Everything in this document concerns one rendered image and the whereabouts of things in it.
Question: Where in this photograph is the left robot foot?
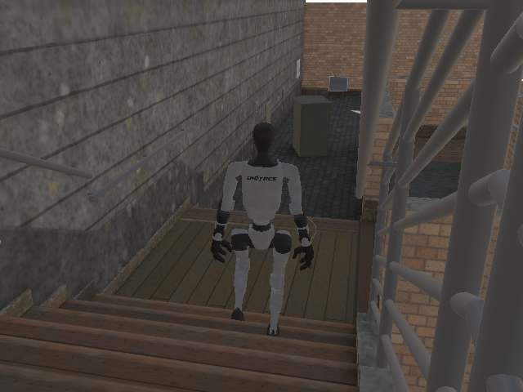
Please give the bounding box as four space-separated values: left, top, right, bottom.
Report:
231 307 244 321

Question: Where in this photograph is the left robot forearm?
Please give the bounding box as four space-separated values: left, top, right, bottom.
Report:
212 199 230 241

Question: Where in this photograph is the right robot hand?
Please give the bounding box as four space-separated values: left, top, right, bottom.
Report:
293 245 314 270

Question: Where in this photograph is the left robot hand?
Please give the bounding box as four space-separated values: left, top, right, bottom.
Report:
211 239 232 263

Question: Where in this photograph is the robot right upper arm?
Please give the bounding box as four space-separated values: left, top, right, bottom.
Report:
282 163 303 215

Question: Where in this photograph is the robot left thigh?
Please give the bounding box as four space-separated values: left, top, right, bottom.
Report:
231 229 250 271

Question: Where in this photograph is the robot left upper arm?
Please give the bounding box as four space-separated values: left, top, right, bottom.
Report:
221 161 244 212

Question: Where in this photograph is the right robot forearm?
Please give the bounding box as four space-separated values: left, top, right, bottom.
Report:
294 201 312 247

